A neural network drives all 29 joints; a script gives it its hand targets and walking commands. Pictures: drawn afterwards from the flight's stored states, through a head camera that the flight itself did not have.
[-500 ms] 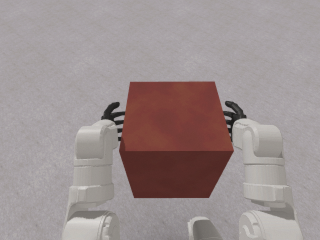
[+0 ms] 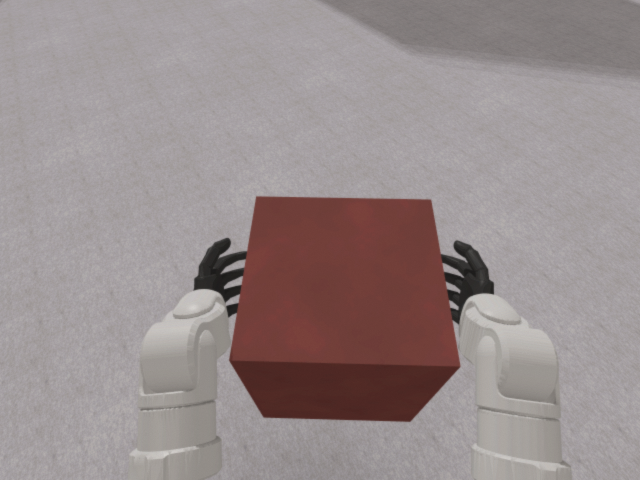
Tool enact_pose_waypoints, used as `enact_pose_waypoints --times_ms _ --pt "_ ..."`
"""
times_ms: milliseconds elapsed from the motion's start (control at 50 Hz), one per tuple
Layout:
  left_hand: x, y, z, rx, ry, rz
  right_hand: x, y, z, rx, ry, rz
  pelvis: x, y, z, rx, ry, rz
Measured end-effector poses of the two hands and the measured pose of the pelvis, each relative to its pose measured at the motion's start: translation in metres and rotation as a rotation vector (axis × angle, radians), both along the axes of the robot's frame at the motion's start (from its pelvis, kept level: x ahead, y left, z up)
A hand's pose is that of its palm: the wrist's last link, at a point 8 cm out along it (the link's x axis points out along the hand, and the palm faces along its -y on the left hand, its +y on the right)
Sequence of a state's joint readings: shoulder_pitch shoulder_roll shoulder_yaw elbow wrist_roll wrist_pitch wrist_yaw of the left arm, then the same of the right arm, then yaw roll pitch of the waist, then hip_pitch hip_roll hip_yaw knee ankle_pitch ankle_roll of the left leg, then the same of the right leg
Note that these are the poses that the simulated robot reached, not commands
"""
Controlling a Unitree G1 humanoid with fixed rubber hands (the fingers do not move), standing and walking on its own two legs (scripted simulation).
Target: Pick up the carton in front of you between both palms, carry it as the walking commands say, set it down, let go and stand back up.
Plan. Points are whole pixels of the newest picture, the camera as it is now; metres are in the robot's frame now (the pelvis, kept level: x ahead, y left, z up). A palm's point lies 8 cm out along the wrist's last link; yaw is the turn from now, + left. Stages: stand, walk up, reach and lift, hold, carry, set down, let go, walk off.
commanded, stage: carry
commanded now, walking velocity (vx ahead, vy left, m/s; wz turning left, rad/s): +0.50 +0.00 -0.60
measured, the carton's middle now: (339, 318) +0.33 +0.03 +0.01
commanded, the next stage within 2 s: none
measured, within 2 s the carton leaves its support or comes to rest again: neither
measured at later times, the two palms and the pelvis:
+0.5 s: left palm (366, 151) +0.63 +0.01 +0.05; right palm (557, 198) +0.53 -0.27 +0.06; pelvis +0.33 -0.05 -0.04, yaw -18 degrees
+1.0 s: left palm (445, 54) +0.95 -0.15 +0.07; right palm (597, 91) +0.81 -0.41 +0.08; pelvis +0.65 -0.16 -0.03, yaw -28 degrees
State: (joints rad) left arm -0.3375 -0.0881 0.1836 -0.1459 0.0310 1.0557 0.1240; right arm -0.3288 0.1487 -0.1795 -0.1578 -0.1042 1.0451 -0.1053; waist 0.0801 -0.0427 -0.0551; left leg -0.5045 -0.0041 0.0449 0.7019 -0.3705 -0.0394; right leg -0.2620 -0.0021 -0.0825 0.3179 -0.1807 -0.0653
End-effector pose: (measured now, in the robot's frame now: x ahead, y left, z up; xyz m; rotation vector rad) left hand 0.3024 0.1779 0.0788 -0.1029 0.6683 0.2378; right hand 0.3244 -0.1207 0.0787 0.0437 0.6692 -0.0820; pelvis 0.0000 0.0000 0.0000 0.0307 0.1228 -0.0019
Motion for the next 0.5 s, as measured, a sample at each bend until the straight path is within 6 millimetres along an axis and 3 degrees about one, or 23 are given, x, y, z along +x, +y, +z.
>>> enact_pose_waypoints --times_ms 60,140,240,380,500 --pt "0.042 -0.006 0.009 -0.007 -0.028 -0.053 0.023 -0.007 0.006 -0.002 -0.029 -0.058 0.045 0.011 -0.003 -0.001 -0.008 -0.033" --pt "0.098 -0.022 0.005 0.002 -0.046 -0.161 0.049 -0.022 0.004 -0.025 -0.046 -0.144 0.105 0.026 -0.017 -0.002 -0.023 -0.105" --pt "0.153 -0.058 -0.001 0.010 0.036 -0.294 0.066 -0.052 -0.001 -0.026 0.039 -0.270 0.166 0.026 -0.008 -0.030 -0.020 -0.187" --pt "0.244 -0.115 -0.004 0.000 0.031 -0.413 0.127 -0.100 0.005 -0.042 0.037 -0.384 0.251 -0.001 -0.009 -0.062 -0.027 -0.274" --pt "0.326 -0.170 -0.025 -0.001 0.010 -0.432 0.205 -0.153 -0.017 -0.044 0.017 -0.400 0.334 -0.052 -0.035 -0.075 -0.068 -0.316"
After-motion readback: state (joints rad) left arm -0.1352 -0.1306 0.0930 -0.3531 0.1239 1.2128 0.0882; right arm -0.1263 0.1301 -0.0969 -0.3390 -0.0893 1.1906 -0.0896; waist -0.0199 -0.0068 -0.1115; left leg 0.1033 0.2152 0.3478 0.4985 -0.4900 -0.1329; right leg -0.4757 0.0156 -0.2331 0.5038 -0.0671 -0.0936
